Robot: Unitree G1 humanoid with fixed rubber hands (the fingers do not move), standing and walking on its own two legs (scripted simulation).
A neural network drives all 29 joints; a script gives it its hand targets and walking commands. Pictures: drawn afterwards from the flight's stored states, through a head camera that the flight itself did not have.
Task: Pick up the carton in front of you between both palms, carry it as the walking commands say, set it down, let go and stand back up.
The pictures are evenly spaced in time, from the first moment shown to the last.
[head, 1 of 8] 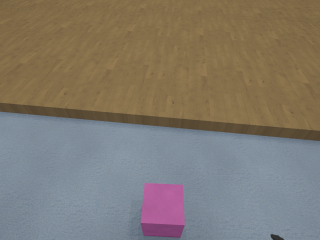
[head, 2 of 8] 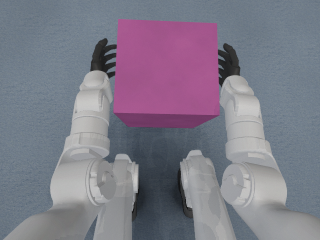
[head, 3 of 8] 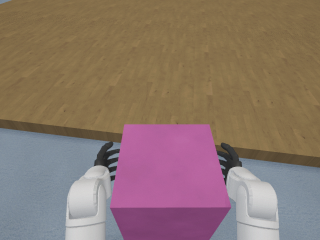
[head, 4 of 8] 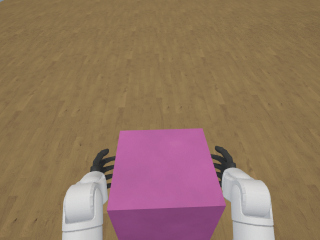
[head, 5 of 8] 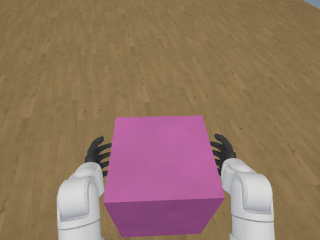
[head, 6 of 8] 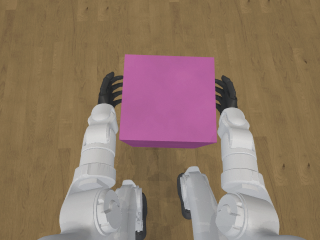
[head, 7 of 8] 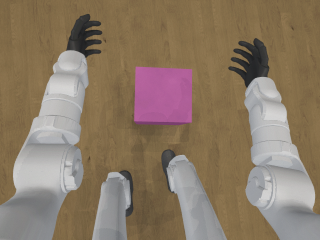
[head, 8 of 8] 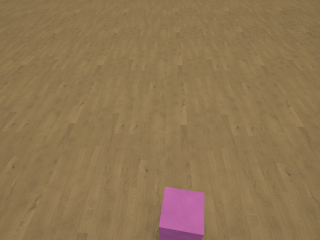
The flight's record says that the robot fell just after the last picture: no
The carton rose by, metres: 0.90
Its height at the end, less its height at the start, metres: +0.12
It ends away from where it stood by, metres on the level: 4.57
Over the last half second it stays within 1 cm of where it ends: yes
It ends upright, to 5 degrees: yes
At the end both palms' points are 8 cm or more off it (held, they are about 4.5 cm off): yes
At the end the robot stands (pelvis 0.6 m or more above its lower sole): yes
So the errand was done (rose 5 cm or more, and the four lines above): yes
